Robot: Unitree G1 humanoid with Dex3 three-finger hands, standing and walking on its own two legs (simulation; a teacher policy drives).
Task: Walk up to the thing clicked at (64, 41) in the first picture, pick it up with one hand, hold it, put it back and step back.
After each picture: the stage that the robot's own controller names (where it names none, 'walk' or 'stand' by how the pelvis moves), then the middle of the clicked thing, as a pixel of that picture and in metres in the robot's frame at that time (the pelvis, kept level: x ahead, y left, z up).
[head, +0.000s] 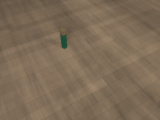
stand; (63, 38) +1.41 +0.24 -0.65
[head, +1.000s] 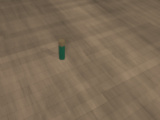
walk; (61, 49) +1.29 +0.17 -0.64
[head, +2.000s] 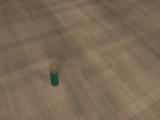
walk; (54, 75) +0.82 +0.19 -0.64
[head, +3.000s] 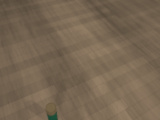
walk; (52, 114) +0.49 +0.19 -0.65
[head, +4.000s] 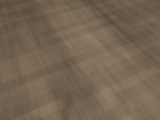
stand; out of the picture +0.40 +0.20 -0.65
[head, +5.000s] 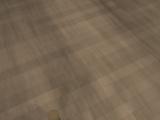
walk; out of the picture +0.41 +0.20 -0.65
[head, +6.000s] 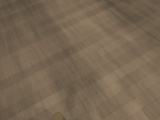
walk; out of the picture +0.38 +0.24 -0.64
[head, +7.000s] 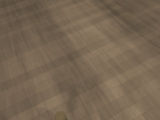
walk; out of the picture +0.43 +0.22 -0.64
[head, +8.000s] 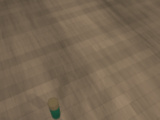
walk; (54, 109) +0.48 +0.16 -0.62
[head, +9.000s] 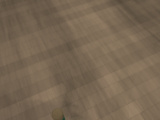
stand; (59, 119) +0.37 +0.18 -0.63
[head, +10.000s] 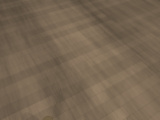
stand; out of the picture +0.43 +0.22 -0.65
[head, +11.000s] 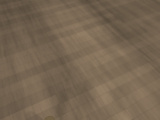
stand; out of the picture +0.42 +0.22 -0.64
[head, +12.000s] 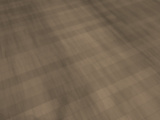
stand; out of the picture +0.38 +0.22 -0.66
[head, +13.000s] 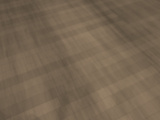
stand; out of the picture +0.38 +0.22 -0.66
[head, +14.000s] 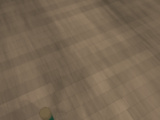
go down; (47, 117) +0.39 +0.23 -0.63
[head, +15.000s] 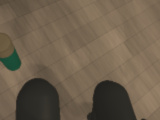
go down; (7, 55) +0.44 +0.29 -0.23
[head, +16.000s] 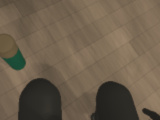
close in; (12, 55) +0.43 +0.29 -0.24
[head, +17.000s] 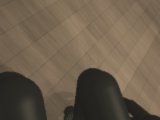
close in; out of the picture +0.40 +0.33 -0.15
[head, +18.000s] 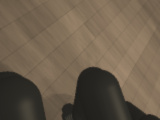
close; out of the picture +0.39 +0.33 -0.15
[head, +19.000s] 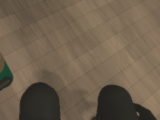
lift; out of the picture +0.33 +0.28 -0.04
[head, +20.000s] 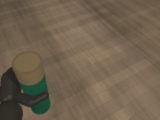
hold; (35, 88) +0.32 +0.16 +0.06
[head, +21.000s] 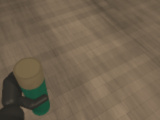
hold; (35, 91) +0.32 +0.17 +0.02
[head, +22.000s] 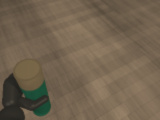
hold; (36, 92) +0.31 +0.17 +0.03
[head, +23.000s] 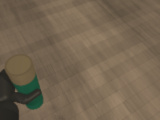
crouch; (28, 86) +0.34 +0.19 -0.01
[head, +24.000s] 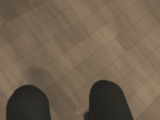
lower; out of the picture +0.45 +0.29 -0.06
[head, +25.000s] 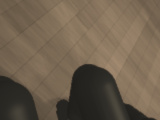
lower; out of the picture +0.41 +0.34 -0.16
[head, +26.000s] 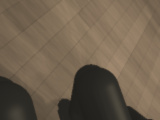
lower; out of the picture +0.41 +0.35 -0.16
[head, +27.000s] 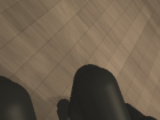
lower; out of the picture +0.40 +0.34 -0.16
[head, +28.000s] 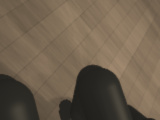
lower; out of the picture +0.39 +0.34 -0.16
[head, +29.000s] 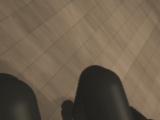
open; out of the picture +0.39 +0.34 -0.16
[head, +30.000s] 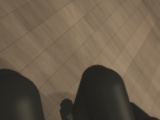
rise; out of the picture +0.38 +0.34 -0.16
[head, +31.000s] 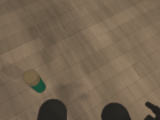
walk; (35, 82) +0.41 +0.26 -0.40
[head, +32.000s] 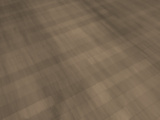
stand; out of the picture +0.36 +0.23 -0.59
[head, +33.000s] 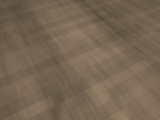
stand; out of the picture +0.37 +0.23 -0.60
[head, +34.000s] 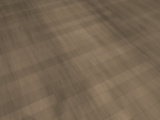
stand; out of the picture +0.38 +0.23 -0.62
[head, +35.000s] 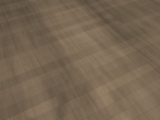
stand; out of the picture +0.38 +0.23 -0.65
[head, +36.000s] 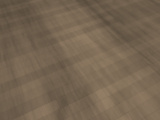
stand; out of the picture +0.36 +0.23 -0.66
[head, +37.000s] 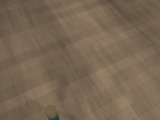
walk; (52, 116) +0.40 +0.19 -0.63
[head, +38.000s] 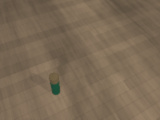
walk; (55, 84) +0.65 +0.18 -0.64
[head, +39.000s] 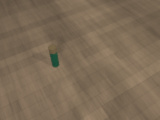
stand; (54, 56) +0.97 +0.29 -0.63
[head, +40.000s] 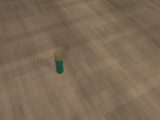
stand; (59, 63) +0.97 +0.22 -0.65
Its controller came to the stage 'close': yes
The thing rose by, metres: 0.66
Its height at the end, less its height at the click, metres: +0.00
